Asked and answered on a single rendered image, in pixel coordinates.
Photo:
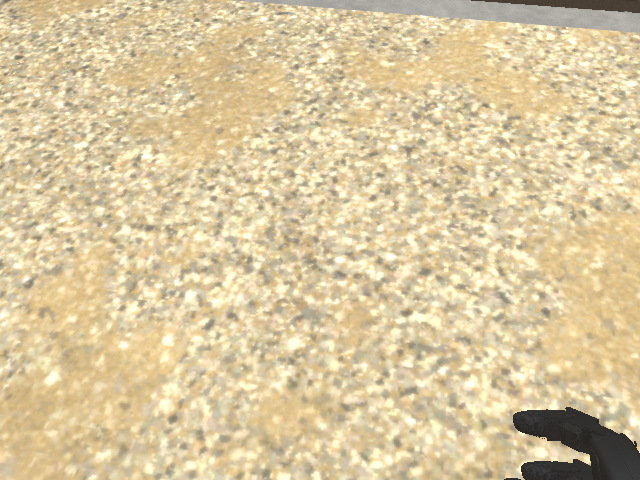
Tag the robot right hand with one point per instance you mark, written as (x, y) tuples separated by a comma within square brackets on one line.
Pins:
[(613, 456)]

